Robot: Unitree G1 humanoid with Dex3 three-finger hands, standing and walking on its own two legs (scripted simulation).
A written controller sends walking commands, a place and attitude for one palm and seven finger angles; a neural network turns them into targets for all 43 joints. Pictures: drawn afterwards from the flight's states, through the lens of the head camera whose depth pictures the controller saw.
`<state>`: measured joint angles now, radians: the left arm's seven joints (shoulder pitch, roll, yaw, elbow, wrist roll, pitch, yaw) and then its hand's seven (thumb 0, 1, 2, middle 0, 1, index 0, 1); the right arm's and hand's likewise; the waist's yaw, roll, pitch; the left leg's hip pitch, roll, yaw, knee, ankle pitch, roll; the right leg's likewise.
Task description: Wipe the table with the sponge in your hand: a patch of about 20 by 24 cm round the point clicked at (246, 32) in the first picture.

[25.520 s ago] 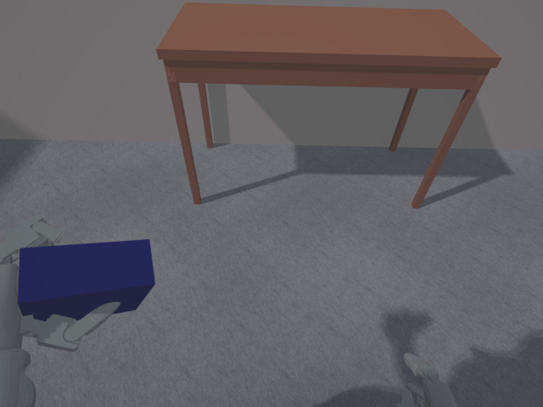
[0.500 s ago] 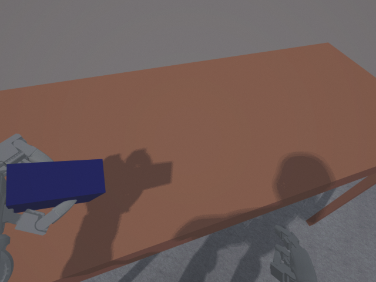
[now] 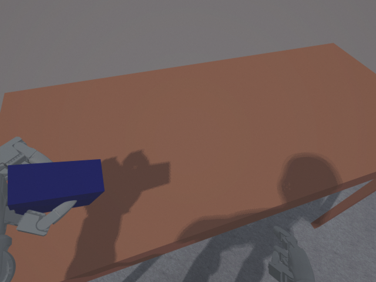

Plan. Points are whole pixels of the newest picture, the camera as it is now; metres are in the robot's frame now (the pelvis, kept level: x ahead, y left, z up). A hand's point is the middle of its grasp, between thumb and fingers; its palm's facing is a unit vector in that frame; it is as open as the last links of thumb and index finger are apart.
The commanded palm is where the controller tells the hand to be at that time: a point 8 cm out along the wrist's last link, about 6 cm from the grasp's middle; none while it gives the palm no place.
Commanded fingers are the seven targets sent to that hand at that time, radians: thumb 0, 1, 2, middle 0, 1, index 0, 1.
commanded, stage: look again from close up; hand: left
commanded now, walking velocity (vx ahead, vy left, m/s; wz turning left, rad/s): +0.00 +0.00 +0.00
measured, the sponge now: (69, 187) +0.23 +0.22 +0.13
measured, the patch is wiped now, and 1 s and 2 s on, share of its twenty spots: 0.00 0.00 0.00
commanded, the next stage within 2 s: shuffle to correct the standing spot in 0.08 s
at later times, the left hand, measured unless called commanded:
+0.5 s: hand (49, 198) +0.20 +0.23 +0.16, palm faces +0.37 -0.83 -0.42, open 9.1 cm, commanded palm +0.14 +0.26 +0.17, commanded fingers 0.00 0.10 1.30 -1.20 -1.60 -1.20 -1.60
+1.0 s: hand (77, 205) +0.19 +0.18 +0.16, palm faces +0.30 -0.82 -0.49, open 9.1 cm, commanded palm +0.12 +0.22 +0.17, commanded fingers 0.00 0.10 1.30 -1.20 -1.60 -1.20 -1.60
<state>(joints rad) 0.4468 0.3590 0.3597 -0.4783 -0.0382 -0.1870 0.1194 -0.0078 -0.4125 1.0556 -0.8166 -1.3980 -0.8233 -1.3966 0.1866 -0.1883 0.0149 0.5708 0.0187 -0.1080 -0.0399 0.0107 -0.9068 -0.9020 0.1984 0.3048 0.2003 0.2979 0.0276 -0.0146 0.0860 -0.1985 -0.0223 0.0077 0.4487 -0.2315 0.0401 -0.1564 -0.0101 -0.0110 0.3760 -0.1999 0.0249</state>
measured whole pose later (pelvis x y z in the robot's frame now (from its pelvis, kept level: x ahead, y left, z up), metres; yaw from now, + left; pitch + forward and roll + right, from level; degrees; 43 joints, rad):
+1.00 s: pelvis -0.04 -0.06 -0.01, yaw +0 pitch +2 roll -1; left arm 0.48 0.46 0.46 -0.61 -0.07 -0.26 0.09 -0.01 -0.41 1.06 -0.82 -1.40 -0.82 -1.40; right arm 0.17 -0.19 -0.03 0.57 0.00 -0.15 -0.05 0.01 -0.91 -0.90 0.20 0.30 0.20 0.30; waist -0.01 -0.03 0.15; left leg -0.37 0.06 -0.04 0.56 -0.21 -0.04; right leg -0.33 0.07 -0.06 0.49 -0.19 -0.06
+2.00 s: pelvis -0.06 -0.05 -0.01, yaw +4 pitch +3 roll -1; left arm 0.27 0.53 0.50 -0.38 -0.10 -0.31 0.13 -0.01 -0.41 1.06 -0.81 -1.41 -0.82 -1.41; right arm 0.29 -0.26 0.03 0.57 0.00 -0.18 0.04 0.01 -0.91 -0.90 0.20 0.30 0.20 0.30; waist 0.00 -0.01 0.02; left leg -0.24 0.02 0.01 0.54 -0.35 0.00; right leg -0.34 0.02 -0.07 0.50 -0.21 -0.03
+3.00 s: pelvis -0.09 -0.08 -0.03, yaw +2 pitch +0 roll +0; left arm 0.43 0.47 0.39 -0.55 -0.14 -0.24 0.09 -0.01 -0.42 1.07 -0.82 -1.41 -0.82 -1.41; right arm 0.21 -0.21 -0.03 0.60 0.03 -0.12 0.07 0.01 -0.91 -0.90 0.20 0.30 0.20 0.30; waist 0.00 -0.07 0.08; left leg -0.44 0.05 0.01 1.00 -0.50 -0.02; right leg -0.38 0.09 -0.04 0.69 -0.32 -0.10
